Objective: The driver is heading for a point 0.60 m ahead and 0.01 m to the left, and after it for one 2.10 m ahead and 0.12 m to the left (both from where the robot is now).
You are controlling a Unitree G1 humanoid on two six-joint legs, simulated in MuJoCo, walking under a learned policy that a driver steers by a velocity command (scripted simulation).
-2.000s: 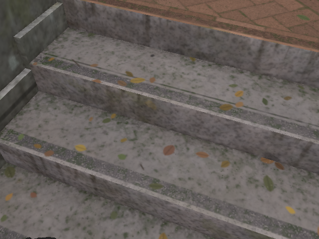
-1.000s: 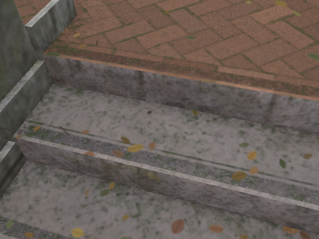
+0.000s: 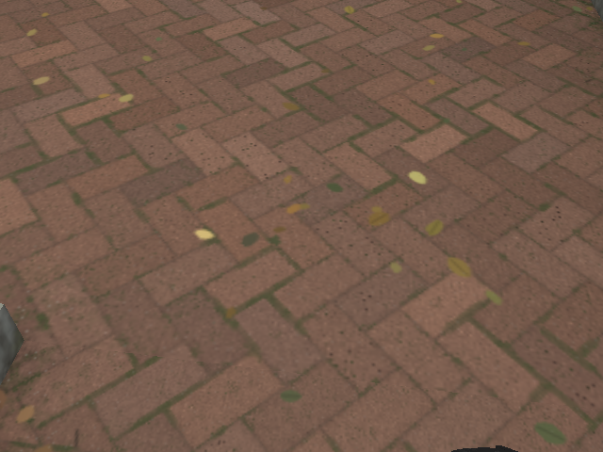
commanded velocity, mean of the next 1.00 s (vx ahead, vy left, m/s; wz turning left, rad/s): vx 0.40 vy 0.00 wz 0.04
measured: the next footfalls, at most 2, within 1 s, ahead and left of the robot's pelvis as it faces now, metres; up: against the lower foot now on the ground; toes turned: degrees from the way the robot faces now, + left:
right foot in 0.48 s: +0.48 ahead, -0.04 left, +0.15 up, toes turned +9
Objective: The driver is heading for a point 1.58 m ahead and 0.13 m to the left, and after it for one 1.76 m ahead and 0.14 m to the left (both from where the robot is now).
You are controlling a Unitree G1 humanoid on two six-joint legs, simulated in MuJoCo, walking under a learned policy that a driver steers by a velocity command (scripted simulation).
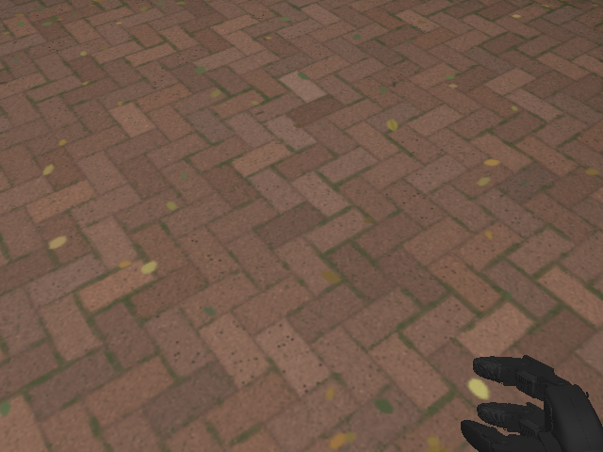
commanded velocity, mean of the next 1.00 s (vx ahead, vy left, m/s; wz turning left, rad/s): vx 0.03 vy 0.00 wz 0.05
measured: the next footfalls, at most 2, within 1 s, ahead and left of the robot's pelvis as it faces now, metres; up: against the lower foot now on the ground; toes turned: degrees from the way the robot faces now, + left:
left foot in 0.02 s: +0.14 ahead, +0.12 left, +0.00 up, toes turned -3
right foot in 0.40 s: +0.05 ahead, -0.11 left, +0.00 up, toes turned -10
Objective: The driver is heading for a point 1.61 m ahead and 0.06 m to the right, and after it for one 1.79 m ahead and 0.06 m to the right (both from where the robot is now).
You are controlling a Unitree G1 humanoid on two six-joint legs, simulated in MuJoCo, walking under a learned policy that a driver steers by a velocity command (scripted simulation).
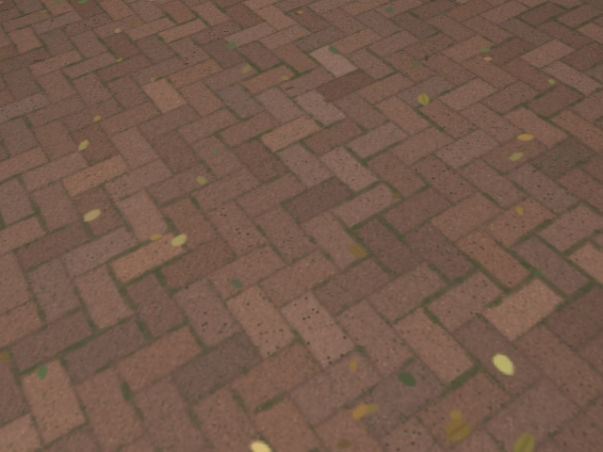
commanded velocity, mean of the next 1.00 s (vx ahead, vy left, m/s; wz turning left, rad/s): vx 0.30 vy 0.00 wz -0.05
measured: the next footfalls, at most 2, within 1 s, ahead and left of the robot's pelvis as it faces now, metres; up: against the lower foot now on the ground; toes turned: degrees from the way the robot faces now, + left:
left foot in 0.40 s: -0.05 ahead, +0.15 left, +0.00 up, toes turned +12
right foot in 0.86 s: +0.35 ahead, +0.02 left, +0.00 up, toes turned +0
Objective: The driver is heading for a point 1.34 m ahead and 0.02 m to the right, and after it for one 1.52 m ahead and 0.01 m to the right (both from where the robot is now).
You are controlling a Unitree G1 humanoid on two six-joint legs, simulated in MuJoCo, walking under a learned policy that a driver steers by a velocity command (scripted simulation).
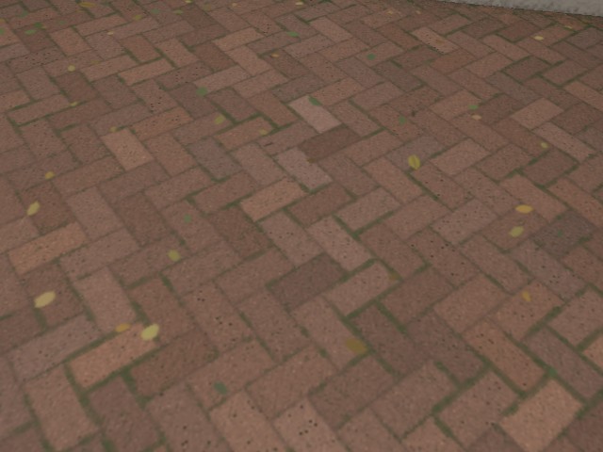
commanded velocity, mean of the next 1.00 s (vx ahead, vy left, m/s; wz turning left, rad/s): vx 0.44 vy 0.00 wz -0.14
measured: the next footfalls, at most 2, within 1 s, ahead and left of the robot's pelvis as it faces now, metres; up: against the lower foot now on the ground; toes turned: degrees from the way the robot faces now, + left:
left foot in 0.28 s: +0.37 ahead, +0.15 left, +0.00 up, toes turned -17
right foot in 0.74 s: +0.49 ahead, -0.16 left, +0.00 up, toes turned -15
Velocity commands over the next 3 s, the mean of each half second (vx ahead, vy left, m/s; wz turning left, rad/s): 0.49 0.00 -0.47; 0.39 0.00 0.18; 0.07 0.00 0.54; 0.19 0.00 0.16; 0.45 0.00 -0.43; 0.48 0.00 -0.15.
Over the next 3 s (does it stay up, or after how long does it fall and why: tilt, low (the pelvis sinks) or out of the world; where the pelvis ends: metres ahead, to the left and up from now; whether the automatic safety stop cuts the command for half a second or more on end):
stays up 1.15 -0.04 0.00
